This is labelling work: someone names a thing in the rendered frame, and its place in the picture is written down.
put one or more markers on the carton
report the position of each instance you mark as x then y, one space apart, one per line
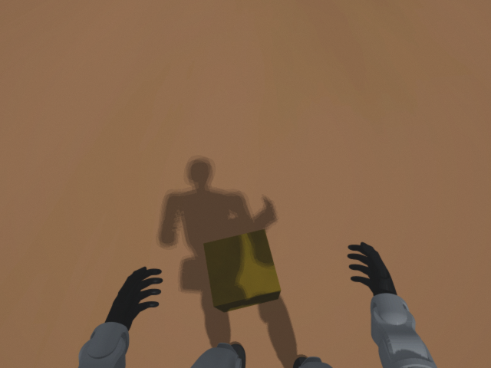
241 271

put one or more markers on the left robot forearm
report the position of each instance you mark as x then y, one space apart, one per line
106 348

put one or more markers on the left robot hand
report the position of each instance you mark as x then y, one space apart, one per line
126 305

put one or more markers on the robot right shin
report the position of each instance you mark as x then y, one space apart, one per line
312 359

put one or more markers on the robot left shin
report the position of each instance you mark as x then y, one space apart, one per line
227 346

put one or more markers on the right robot forearm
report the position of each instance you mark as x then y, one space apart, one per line
393 330

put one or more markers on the robot shin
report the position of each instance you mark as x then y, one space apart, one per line
312 359
227 346

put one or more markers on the right robot hand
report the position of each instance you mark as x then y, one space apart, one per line
380 280

